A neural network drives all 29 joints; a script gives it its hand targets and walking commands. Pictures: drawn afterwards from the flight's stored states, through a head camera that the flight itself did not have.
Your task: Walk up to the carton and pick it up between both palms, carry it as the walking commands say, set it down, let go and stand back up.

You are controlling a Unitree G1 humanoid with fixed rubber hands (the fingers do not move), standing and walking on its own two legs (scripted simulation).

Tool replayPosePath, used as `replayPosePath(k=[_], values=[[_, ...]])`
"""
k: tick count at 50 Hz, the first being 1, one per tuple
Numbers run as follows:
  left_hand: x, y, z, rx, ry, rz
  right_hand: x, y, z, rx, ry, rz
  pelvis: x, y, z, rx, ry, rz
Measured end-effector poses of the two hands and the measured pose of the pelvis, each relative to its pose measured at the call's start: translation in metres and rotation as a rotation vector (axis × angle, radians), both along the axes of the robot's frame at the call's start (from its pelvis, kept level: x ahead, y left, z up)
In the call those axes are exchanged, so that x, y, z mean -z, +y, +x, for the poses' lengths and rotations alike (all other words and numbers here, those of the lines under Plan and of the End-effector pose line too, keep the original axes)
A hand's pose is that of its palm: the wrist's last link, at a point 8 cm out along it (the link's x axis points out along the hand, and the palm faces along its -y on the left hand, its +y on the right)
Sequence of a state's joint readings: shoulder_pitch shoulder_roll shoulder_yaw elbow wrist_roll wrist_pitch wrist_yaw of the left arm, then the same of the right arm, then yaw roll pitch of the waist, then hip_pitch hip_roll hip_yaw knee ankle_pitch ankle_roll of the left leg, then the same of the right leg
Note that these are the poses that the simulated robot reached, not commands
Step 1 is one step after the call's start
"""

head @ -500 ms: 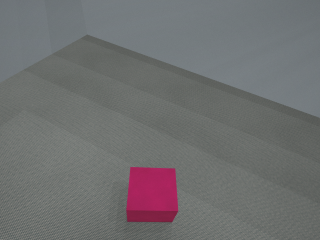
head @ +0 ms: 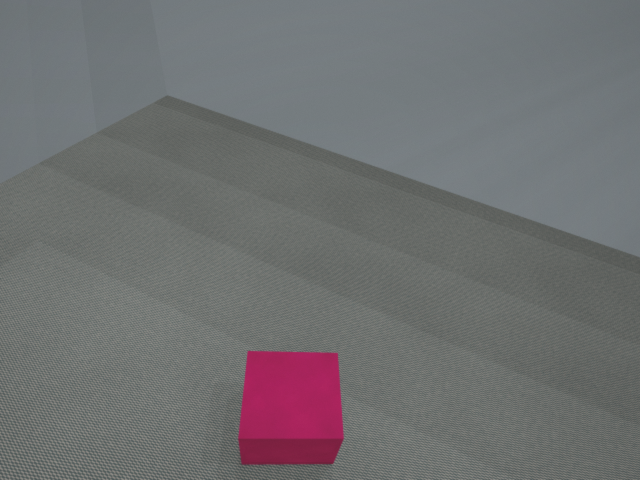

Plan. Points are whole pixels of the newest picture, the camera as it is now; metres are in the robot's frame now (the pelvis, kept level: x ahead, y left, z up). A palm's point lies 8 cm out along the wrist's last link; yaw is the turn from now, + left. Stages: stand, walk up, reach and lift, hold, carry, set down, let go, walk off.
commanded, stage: walk up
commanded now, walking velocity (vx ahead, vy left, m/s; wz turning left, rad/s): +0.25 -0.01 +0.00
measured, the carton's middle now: (290, 407) +0.48 +0.00 -0.67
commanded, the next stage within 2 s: none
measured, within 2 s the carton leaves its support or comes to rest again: neither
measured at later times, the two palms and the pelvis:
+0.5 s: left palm (199, 452) +0.22 +0.15 -0.14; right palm out of the picture +0.06 -0.25 -0.15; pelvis +0.12 -0.05 +0.00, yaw -1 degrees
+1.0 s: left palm out of the picture +0.11 +0.30 -0.17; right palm out of the picture +0.10 -0.20 -0.11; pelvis +0.08 +0.05 +0.00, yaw +0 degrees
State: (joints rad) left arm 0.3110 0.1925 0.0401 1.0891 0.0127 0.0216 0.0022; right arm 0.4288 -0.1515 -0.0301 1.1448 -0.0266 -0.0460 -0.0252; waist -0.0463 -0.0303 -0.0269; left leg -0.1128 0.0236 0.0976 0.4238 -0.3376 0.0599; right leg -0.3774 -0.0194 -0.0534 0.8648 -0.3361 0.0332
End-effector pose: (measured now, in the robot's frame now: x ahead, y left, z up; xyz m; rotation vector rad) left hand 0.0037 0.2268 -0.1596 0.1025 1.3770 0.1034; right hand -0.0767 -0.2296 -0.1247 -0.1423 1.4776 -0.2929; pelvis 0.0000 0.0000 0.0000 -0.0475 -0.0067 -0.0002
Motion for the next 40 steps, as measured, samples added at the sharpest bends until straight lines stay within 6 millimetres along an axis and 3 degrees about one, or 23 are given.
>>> replayPosePath(k=[4, 8, 12, 15, 19, 25, 31, 36, 40], values=[[-0.012, 0.008, 0.046, 0.028, -0.07, 0.014, -0.019, 0.004, -0.021, 0.019, 0.105, 0.006, -0.009, -0.002, 0.014, -0.021, 0.002, -0.017], [-0.015, 0.003, 0.087, 0.077, -0.083, 0.021, -0.027, 0.009, -0.022, 0.049, 0.159, 0.03, -0.011, -0.01, 0.033, -0.004, 0.015, -0.025], [-0.01, -0.02, 0.134, 0.117, -0.092, 0.009, -0.025, 0.009, -0.011, 0.081, 0.194, 0.059, -0.007, -0.025, 0.058, 0.004, 0.037, -0.014], [-0.007, -0.045, 0.177, 0.135, -0.144, 0.008, -0.014, 0.004, 0.001, 0.102, 0.244, 0.091, 0.002, -0.039, 0.081, 0.024, 0.052, 0.018], [-0.009, -0.071, 0.212, 0.144, -0.185, 0.017, 0.009, -0.01, 0.042, 0.092, 0.213, 0.126, 0.009, -0.052, 0.104, 0.045, 0.059, 0.037], [-0.019, -0.078, 0.213, 0.062, -0.2, 0.024, 0.023, -0.023, 0.133, -0.005, 0.037, 0.123, 0.002, -0.052, 0.119, 0.015, 0.02, 0.039], [-0.021, -0.029, 0.181, -0.016, -0.15, 0.106, 0.027, -0.03, 0.2, -0.077, -0.091, 0.074, 0.005, -0.03, 0.125, 0.014, -0.023, 0.041], [-0.003, 0.023, 0.153, -0.021, -0.058, 0.129, 0.018, -0.022, 0.224, -0.089, -0.155, -0.001, 0.014, -0.001, 0.121, 0.011, -0.03, 0.026], [0.022, 0.055, 0.149, -0.016, -0.022, 0.103, 0.014, -0.005, 0.215, -0.098, -0.147, -0.073, 0.025, 0.024, 0.113, -0.008, -0.02, 0.005]])
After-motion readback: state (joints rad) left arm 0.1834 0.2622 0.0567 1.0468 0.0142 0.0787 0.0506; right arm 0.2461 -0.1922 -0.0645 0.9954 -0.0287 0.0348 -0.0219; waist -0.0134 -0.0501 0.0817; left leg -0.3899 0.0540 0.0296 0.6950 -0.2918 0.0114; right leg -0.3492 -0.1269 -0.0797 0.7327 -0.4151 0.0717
